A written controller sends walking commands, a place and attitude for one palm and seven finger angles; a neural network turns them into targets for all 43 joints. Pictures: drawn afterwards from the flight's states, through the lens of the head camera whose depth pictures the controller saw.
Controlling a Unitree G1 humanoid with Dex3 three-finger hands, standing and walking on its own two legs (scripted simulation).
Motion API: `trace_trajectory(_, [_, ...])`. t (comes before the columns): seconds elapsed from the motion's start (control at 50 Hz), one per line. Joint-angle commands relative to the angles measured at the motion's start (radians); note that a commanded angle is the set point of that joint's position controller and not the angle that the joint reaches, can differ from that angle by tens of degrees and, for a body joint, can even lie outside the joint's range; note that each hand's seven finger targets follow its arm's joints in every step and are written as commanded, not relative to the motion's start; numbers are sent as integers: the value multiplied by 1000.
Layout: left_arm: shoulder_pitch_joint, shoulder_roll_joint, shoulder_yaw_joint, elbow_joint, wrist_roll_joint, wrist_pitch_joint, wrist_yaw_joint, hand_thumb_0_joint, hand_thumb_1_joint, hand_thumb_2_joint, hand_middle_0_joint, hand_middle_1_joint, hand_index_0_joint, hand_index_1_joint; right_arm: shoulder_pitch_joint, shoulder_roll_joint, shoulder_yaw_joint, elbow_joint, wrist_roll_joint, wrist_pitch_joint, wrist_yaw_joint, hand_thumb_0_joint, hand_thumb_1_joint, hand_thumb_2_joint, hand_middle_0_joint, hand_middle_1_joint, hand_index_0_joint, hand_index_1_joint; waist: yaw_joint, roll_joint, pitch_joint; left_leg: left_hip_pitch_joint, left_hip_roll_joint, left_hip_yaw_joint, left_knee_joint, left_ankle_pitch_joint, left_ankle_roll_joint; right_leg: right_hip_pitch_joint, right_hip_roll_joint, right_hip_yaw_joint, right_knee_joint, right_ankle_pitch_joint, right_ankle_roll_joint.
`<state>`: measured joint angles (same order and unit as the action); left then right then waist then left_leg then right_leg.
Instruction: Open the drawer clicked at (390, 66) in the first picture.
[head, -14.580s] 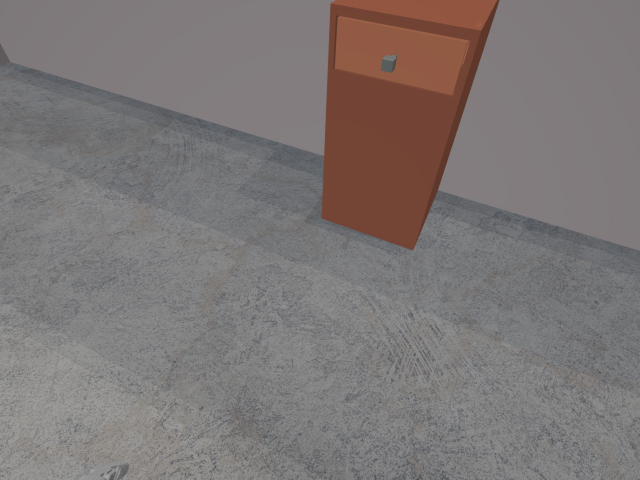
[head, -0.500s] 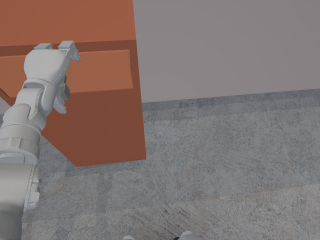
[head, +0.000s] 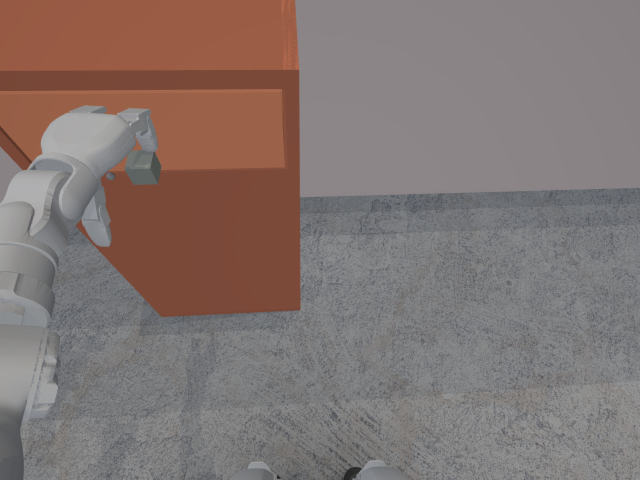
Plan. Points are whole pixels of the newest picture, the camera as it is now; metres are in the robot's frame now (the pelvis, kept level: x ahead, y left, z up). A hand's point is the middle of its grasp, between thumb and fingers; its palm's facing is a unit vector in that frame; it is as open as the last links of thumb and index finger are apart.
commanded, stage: lower the fingers behind the handle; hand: left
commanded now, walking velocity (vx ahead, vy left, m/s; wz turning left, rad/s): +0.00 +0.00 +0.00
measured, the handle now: (146, 157) +0.53 +0.25 +0.03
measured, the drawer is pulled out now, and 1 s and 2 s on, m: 0.00 0.00 0.00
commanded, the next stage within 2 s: lift the fingers back up to retry in 1.48 s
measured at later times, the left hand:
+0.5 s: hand (127, 158) +0.49 +0.24 +0.08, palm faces -0.14 -0.01 -0.99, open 13.6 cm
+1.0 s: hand (114, 171) +0.50 +0.28 +0.04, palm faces -0.05 +0.00 -1.00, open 13.6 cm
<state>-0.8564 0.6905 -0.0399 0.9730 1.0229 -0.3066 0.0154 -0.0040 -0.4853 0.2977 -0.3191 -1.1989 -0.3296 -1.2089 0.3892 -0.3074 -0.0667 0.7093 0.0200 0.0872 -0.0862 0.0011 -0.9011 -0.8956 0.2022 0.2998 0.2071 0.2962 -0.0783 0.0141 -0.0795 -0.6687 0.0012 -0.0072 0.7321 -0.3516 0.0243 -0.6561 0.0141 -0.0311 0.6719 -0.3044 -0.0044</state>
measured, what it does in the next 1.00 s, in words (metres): stands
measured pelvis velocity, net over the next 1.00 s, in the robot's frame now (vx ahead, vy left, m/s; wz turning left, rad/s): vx -0.02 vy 0.01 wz -0.02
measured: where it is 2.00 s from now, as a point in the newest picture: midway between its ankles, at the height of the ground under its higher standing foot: outside the picture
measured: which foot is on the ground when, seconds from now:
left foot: down 0.00-1.00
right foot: down 0.00-1.00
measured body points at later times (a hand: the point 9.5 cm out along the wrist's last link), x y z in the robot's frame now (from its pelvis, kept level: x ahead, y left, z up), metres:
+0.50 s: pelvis -0.02 +0.01 +0.00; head +0.06 -0.01 +0.44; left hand +0.49 +0.24 +0.13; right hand -0.01 -0.25 -0.14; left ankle -0.01 +0.10 -0.71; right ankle +0.00 -0.12 -0.71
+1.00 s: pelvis -0.02 +0.01 -0.02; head +0.09 +0.02 +0.42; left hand +0.49 +0.27 +0.10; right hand -0.02 -0.27 -0.13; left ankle -0.01 +0.10 -0.71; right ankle +0.00 -0.12 -0.71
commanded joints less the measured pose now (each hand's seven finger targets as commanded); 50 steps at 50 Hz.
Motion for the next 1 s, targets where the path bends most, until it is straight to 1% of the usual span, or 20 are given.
trace_trajectory(0.0, [-587,331,212,-299,-11,-33,197,0,-500,300,-300,-1200,-300,-1200,126,-141,-51,-40,-28,-17,9,0,-900,-900,200,300,200,300,-43,204,-505,320,-25,-26,11,422,0,38,41,12,3,232,-39])
trace_trajectory(0.04, [-571,331,236,-258,19,21,294,0,-500,300,-300,-1200,-300,-1200,113,-134,-47,-38,-38,-15,30,0,-900,-900,200,300,200,300,-31,254,-523,305,-22,-35,27,480,-14,9,42,-8,37,234,-41])
trace_trajectory(0.08, [-505,343,266,-175,41,114,362,0,-500,300,-300,-1200,-300,-1200,100,-137,-38,-36,-50,-7,55,0,-900,-900,200,300,200,300,1,257,-536,279,-17,-23,31,549,-23,40,44,-22,54,270,-40])
trace_trajectory(0.1, [-484,336,261,-128,52,172,377,0,-500,300,-300,-1200,-300,-1200,96,-143,-35,-38,-52,-1,66,0,-900,-900,200,300,200,300,3,222,-554,266,-16,-18,34,588,-25,71,48,-29,61,304,-39])
trace_trajectory(0.14, [-517,279,199,-78,65,268,392,0,-500,300,-300,-1200,-300,-1200,96,-145,-36,-36,-46,9,78,0,-900,-900,200,300,200,300,-22,153,-518,234,-9,-4,19,541,-18,89,48,-30,40,310,-28])
trace_trajectory(0.22, [-584,321,163,45,94,402,370,0,-500,300,-300,-1200,-300,-1200,70,-152,-12,-29,-29,33,65,0,-900,-900,200,300,200,300,-40,59,-462,148,-18,18,-43,335,3,163,38,-5,-12,239,-18])
trace_trajectory(0.26, [-553,314,133,146,91,444,326,0,-500,300,-300,-1200,-300,-1200,51,-149,3,-33,-16,41,51,0,-900,-900,200,300,200,300,-45,-8,-382,98,-20,26,-76,218,9,179,31,7,-47,164,-12])
trace_trajectory(0.36, [-477,341,120,225,52,393,194,0,-500,300,-300,-1200,-300,-1200,38,-147,28,-74,5,35,2,0,-900,-900,200,300,200,300,-46,-116,-299,35,-22,40,-112,70,23,233,10,38,-90,87,3])
trace_trajectory(0.42, [-405,362,134,211,50,299,137,0,-500,300,-300,-1200,-300,-1200,35,-147,36,-106,6,21,-18,0,-900,-900,200,300,200,300,-30,-111,-282,3,-25,44,-102,27,26,221,7,48,-82,52,1])
trace_trajectory(0.48, [-375,328,114,160,73,202,120,0,-500,300,-300,-1200,-300,-1200,49,-150,27,-132,7,-7,-25,0,-900,-900,200,300,200,300,-39,-94,-249,-25,-23,40,-70,-6,29,144,15,48,-66,14,-3])
trace_trajectory(0.54, [-431,313,128,47,71,95,137,0,-500,300,-300,-1200,-300,-1200,93,-147,0,-130,1,-35,-24,0,-900,-900,200,300,200,300,-61,-28,-310,-1,-19,26,-22,3,31,67,23,44,-29,4,-10])
trace_trajectory(0.6, [-580,244,90,-133,57,0,183,0,-500,300,-300,-1200,-300,-1200,132,-137,-31,-100,-22,-57,-14,0,-900,-900,200,300,200,300,-95,106,-473,104,-15,-1,37,86,29,-13,28,41,22,44,-19])
trace_trajectory(0.62, [-533,288,143,-99,59,1,214,0,-500,300,-300,-1200,-300,-1200,150,-144,-39,-80,-26,-57,-7,0,-900,-900,200,300,200,300,-82,117,-505,125,-13,-13,50,110,26,-38,32,35,34,45,-20])
trace_trajectory(0.7, [-542,185,77,0,53,89,287,0,-500,300,-300,-1200,-300,-1200,167,-150,-38,-34,-30,-54,17,0,-900,-900,200,300,200,300,-113,114,-444,110,-6,-29,60,141,15,-125,37,7,49,50,-24])
trace_trajectory(0.74, [-591,204,83,-9,65,134,315,0,-500,300,-300,-1200,-300,-1200,181,-159,-41,-15,-34,-51,29,0,-900,-900,200,300,200,300,-106,182,-480,160,-4,-40,61,186,5,-147,40,-2,56,67,-28])
trace_trajectory(0.76, [-601,167,48,1,76,165,322,0,-500,300,-300,-1200,-300,-1200,183,-158,-40,-12,-37,-48,36,0,-900,-900,200,300,200,300,-107,207,-504,184,-7,-38,66,215,3,-149,42,-6,56,76,-28])
trace_trajectory(0.78, [-589,173,56,38,83,200,326,0,-500,300,-300,-1200,-300,-1200,186,-157,-40,-3,-35,-43,40,0,-900,-900,200,300,200,300,-110,198,-481,188,-2,-39,65,234,0,-154,45,-12,51,87,-30])
trace_trajectory(0.86, [-560,104,-2,97,83,291,284,0,-500,300,-300,-1200,-300,-1200,186,-151,-33,0,-32,-25,49,0,-900,-900,200,300,200,300,-109,173,-464,208,2,-27,55,303,0,-106,52,-19,29,130,-29])
trace_trajectory(0.88, [-537,116,5,120,86,302,265,0,-500,300,-300,-1200,-300,-1200,184,-152,-32,-1,-28,-20,47,0,-900,-900,200,300,200,300,-112,133,-446,196,5,-28,50,294,2,-94,54,-18,26,132,-28])
trace_trajectory(0.98, [-484,118,-12,168,85,285,186,0,-500,300,-300,-1200,-300,-1200,155,-147,-12,-26,-15,-8,26,0,-900,-900,200,300,200,300,-124,17,-295,64,-7,-8,23,159,25,-55,46,-4,-2,91,-20])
